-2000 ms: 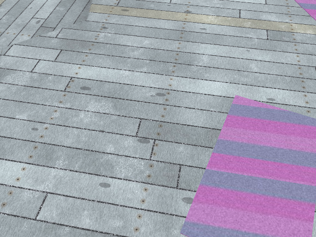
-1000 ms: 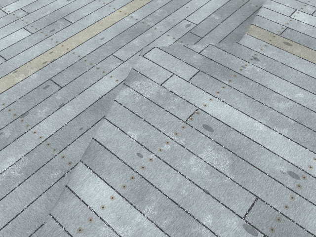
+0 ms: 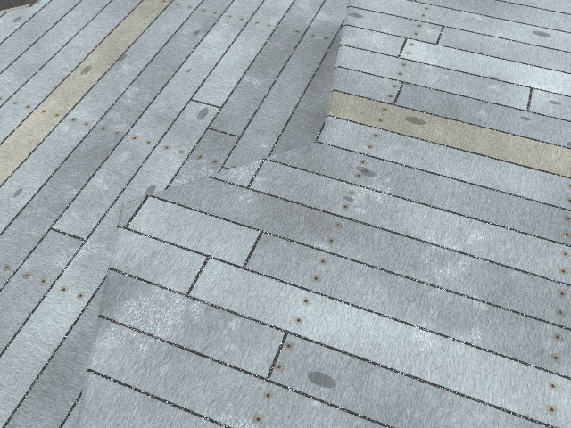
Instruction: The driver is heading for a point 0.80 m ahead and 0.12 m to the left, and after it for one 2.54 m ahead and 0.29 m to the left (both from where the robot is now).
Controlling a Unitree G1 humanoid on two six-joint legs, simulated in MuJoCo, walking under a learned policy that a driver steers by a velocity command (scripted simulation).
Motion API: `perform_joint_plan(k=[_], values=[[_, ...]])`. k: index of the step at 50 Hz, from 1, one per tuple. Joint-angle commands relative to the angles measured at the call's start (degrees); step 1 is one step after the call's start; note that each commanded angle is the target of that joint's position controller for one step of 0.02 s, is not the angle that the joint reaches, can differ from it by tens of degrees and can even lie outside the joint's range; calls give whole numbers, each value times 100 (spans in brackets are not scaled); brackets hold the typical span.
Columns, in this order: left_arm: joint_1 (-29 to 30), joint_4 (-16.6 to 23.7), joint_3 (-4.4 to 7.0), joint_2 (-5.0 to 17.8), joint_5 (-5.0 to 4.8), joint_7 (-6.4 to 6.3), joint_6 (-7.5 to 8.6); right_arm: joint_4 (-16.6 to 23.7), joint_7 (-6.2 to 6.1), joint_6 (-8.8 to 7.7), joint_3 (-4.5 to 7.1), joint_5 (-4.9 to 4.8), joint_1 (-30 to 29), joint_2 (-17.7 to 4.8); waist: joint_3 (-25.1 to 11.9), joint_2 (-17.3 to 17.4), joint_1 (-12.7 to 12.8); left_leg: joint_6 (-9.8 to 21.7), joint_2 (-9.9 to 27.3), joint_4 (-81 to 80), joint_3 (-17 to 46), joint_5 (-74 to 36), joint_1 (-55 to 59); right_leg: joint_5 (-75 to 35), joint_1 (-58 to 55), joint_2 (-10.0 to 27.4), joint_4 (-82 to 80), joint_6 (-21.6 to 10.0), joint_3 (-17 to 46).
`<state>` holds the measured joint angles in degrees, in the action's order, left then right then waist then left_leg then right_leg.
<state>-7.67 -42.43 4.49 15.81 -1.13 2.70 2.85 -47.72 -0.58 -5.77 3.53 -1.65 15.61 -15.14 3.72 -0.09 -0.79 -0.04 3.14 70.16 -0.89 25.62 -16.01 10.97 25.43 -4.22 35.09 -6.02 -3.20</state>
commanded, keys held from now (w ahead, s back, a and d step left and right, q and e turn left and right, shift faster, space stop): w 0.08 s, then w+q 0.58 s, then w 0.30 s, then no key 0.04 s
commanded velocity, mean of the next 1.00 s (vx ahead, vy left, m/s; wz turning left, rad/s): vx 0.50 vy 0.00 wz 0.20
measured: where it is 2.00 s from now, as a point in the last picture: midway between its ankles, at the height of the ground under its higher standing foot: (252, 307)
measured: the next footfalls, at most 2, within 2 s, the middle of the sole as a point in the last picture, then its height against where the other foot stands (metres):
left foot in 0.48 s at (230, 427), level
right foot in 1.00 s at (294, 288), level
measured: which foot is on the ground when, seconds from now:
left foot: up 0.00-0.46, down 0.48-1.00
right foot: down 0.00-0.46, up 0.48-0.98, down 1.00-1.00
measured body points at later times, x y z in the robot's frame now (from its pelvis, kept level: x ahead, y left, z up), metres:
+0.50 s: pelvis +0.29 +0.05 -0.01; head +0.33 +0.06 +0.44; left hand +0.30 +0.34 -0.13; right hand +0.51 -0.17 -0.10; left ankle +0.40 +0.15 -0.72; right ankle +0.09 -0.06 -0.69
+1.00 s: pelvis +0.59 +0.07 +0.01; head +0.62 +0.08 +0.45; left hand +0.74 +0.34 -0.08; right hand +0.65 -0.19 -0.12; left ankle +0.40 +0.15 -0.72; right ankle +0.75 +0.00 -0.72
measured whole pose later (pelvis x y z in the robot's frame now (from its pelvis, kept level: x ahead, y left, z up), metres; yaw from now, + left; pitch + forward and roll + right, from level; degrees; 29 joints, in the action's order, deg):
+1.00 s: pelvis +0.59 +0.07 +0.01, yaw +16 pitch +3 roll +0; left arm -4.6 -39.5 -2.2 14.9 2.9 2.4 3.8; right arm -47.5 5.0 -6.1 2.0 3.7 25.9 -15.9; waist 0.0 -0.6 -4.9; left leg 2.8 -3.9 22.5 9.1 25.7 1.6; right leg -0.8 28.6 0.8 28.4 -2.6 -1.1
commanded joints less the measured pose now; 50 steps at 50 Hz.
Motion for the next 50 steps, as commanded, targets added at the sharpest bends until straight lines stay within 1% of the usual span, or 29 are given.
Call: perform_joint_plan(k=[1, 2, 5, 8, 11, 14, 18, 21, 22, 23, 24, 25, 26, 27, 28, 29, 30, 32, 34, 36, 37, 38, 40, 42, 45, 47, 48, 49, 50], values=[[-502, 229, 119, 474, 25, -49, 131, 597, -26, -256, 162, 91, -258, -729, -835, 57, 159, 118, 420, 95, 532, -667, -2410, -1145, -2451, 1708, -1917, -1167, 2562], [-373, 290, 75, 379, 97, -68, 153, 553, -14, -173, 185, 125, -95, -742, -807, -30, 11, 80, 539, -64, 565, -814, -2006, -1544, -2027, 1572, -2032, -1125, 2296], [-514, 174, 93, 534, 87, -125, 235, 536, -11, 11, 152, 176, -31, -521, -681, -104, -79, -107, 572, -663, 382, -1201, -1886, -2312, -1561, 1414, -2295, -1094, 1671], [-758, 27, 86, 613, 106, -203, 249, 662, -12, 83, 97, 155, -530, -443, -446, -218, 120, -174, 596, -1536, 296, -2158, -2301, -2543, -1624, 1286, -2429, -867, 1127], [-905, -67, 57, 648, 116, -237, 251, 745, 63, 49, 35, 94, -961, -343, -323, -283, 352, -41, 471, -2619, 214, -3170, -2274, -2117, -1815, 1200, -2546, -574, 752], [-1080, -224, 56, 721, 119, -248, 263, 891, 158, 25, -8, 34, -1383, -304, -146, -273, 557, 90, 313, -3276, 157, -3493, -2360, -1794, -2233, 1409, -2629, -483, 639], [-1230, -405, 73, 754, 111, -287, 163, 1145, 334, 0, -28, 8, -1711, -301, 22, -228, 619, 315, 111, -3649, 186, -2887, -2866, -2333, -3167, 1775, -2290, -430, 471], [-984, -344, 114, 926, 87, -368, 69, 1213, 426, 12, 32, 50, -1383, -433, -343, -442, 313, 576, -277, -3683, -233, -2064, -2119, -4575, -3362, 1793, -1491, -238, 187], [-916, -310, 131, 1010, 82, -403, 28, 1162, 416, 39, 113, 67, -978, -588, -651, -540, 79, 694, -499, -3641, -411, -1806, -1505, -5558, -3335, 1734, -872, -166, 88], [-789, -268, 121, 1032, 70, -436, -16, 982, 388, 55, 244, 71, -148, -821, -1075, -444, -390, 878, -713, -3944, -479, -2039, -348, -5875, -2978, 1546, 226, -18, -104], [-819, -157, 59, 937, 118, -474, 18, 834, 309, 86, 382, 93, 762, -1215, -1654, -5, -781, 1232, -56, -4042, 583, -2371, 1428, -4382, -1703, 1342, 1879, 197, -224], [-1536, 22, -208, 123, 274, -337, 175, 820, 293, 53, 475, 60, 974, -1688, -2316, 1482, -266, 2375, 1426, -4338, 3724, -1675, 3669, 872, 978, 65, 4117, 608, 44], [-1192, -23, -156, 544, 151, -223, 385, 804, 258, 66, 349, 27, 1165, -1170, -2750, 1131, -599, 2382, 1554, -5037, 4747, -1005, 4108, 1947, 1757, 49, 4759, 525, 1037], [-656, 199, -92, 794, -61, -154, 513, 852, 218, 86, 283, 69, 869, -961, -1871, 773, -627, 2041, 1390, -5158, 3905, -997, 3502, 1490, 2210, 393, 4678, 424, 1110], [-349, 319, -133, 723, -28, -157, 570, 963, 202, 105, 243, 81, 477, -873, -1335, 78, -432, 1868, 1198, -5247, 3291, -1401, 2564, 1074, 2053, 637, 4206, 387, 1020], [-216, 340, -100, 697, 105, -191, 564, 1057, 208, 125, 199, 105, 147, -775, -867, -306, -209, 1781, 997, -5420, 2854, -1983, 1693, 881, 1793, 786, 3719, 435, 915], [-350, 386, -64, 731, 160, -211, 506, 1142, 199, 118, 171, 171, -33, -728, -805, -46, 17, 1828, 874, -5539, 2628, -2471, 1145, 787, 1396, 907, 3454, 495, 941], [-602, 381, -57, 641, 204, -250, 369, 1204, 182, 113, 172, 126, -196, -706, -703, 149, 222, 1834, 650, -5691, 2231, -2923, 570, 729, 1118, 987, 2923, 685, 841], [-491, 430, -95, 495, 226, -307, 264, 1169, 129, 93, 195, 110, -147, -818, -583, 202, 228, 1764, 485, -5755, 1773, -3332, 128, 336, 1040, 955, 2314, 874, 655], [-139, 503, -152, 354, 228, -328, 235, 1081, 88, 91, 195, 89, 5, -849, -521, 298, 61, 1579, 294, -5752, 1394, -3437, -21, -503, 905, 920, 1454, 959, 574], [-565, 342, -511, -207, 781, -36, 118, 876, 367, -158, 89, 694, 487, -659, -734, 680, -48, 1540, 57, -5689, 1099, -2541, 68, -962, 706, 908, 1385, 1049, 424], [-356, 343, -468, -103, 771, 65, 19, 833, 525, -218, 153, 667, 608, -705, -377, 504, -175, 1519, 132, -5708, 1241, -2157, -68, -1146, 838, 931, 1211, 1027, 409], [277, 571, -430, 236, 604, 90, -24, 762, 649, -245, 167, 552, 839, -853, -205, 337, -374, 1583, 392, -5556, 1595, -1962, 139, -1341, 1035, 940, 677, 951, 454], [698, 713, -438, 394, 534, 32, 32, 636, 646, -223, 139, 507, 1119, -872, -167, 380, -524, 1706, 693, -5410, 1939, -2226, 920, -1247, 1424, 896, 208, 857, 518], [1123, 868, -515, 359, 503, -31, 116, 459, 563, -135, 109, 516, 1230, -942, -87, 424, -630, 1613, 909, -5296, 2151, -2671, 1764, -1076, 1632, 723, -358, 662, 447], [1206, 913, -548, 352, 480, -50, 146, 376, 537, -82, 103, 538, 1048, -1037, -60, 458, -512, 1438, 996, -5334, 2120, -3139, 1761, -1062, 1125, 605, -518, 480, 343], [1102, 898, -496, 482, 440, -60, 163, 352, 522, -88, 97, 524, 889, -1079, -169, 391, -315, 1290, 845, -5204, 1877, -3798, 1646, -1220, 497, 436, -714, 331, 125], [808, 825, -419, 674, 346, -72, 220, 327, 521, -102, 99, 511, 721, -1152, -363, 370, -52, 981, 575, -4780, 1647, -4784, 1272, -1652, -500, 305, -831, 137, 16], [-30, 574, -323, 947, 233, -84, 313, 335, 528, -132, 53, 523, 664, -1027, -1041, 123, 304, 481, -1, -3869, 1131, -5381, 799, -2543, -2064, 440, -676, -213, 112]])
